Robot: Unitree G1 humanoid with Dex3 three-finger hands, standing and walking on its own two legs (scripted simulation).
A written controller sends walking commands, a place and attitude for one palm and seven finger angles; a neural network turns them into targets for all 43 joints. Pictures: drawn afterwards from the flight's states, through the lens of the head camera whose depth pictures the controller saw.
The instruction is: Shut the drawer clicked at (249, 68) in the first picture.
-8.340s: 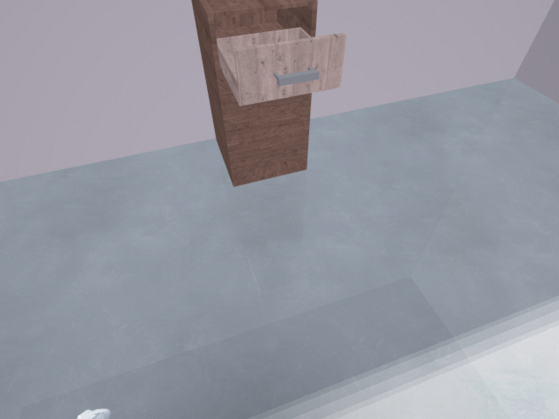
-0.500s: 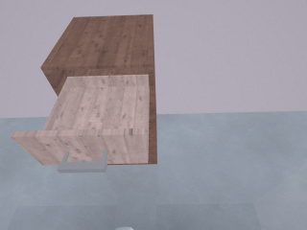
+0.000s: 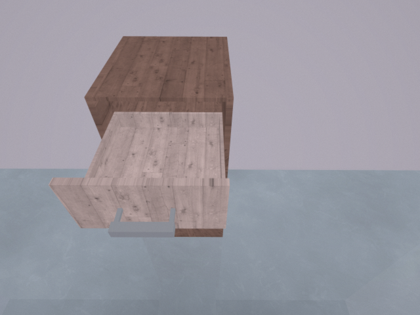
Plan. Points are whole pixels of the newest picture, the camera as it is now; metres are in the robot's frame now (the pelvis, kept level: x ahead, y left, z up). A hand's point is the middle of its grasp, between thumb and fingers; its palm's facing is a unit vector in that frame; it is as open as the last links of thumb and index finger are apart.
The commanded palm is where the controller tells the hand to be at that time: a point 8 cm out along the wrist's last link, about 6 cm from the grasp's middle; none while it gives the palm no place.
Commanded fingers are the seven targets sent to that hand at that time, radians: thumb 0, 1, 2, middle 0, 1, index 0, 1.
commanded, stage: come to a stop and stand still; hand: left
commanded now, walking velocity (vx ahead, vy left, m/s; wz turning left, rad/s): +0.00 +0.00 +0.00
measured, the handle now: (144, 220) +0.32 +0.18 -0.03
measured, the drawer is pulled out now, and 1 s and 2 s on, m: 0.30 0.30 0.29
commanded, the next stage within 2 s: look again from close up in 0.74 s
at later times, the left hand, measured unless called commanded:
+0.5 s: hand out of the picture +0.06 +0.16 -0.16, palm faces -0.01 -0.97 -0.23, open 7.3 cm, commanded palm none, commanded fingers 0.00 0.90 0.90 -0.20 -0.30 -0.20 -0.30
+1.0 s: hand out of the picture +0.05 +0.14 -0.16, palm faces +0.00 -0.98 -0.21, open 7.3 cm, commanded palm none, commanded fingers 0.00 0.90 0.90 -0.20 -0.30 -0.20 -0.30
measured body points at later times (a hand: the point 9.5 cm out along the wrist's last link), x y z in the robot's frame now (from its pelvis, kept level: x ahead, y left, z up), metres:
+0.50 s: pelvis +0.03 -0.02 +0.01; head +0.05 -0.04 +0.46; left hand +0.06 +0.21 -0.14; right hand +0.04 -0.24 -0.16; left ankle +0.01 +0.09 -0.73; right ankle +0.07 -0.15 -0.73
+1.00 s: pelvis +0.04 -0.03 +0.01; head +0.05 -0.04 +0.46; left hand +0.05 +0.20 -0.14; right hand +0.03 -0.25 -0.15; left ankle +0.01 +0.09 -0.73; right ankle +0.07 -0.16 -0.73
